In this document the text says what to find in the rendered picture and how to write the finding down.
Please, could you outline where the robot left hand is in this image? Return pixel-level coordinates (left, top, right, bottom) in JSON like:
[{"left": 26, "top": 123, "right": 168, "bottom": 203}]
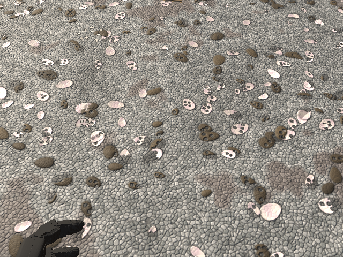
[{"left": 16, "top": 219, "right": 84, "bottom": 257}]

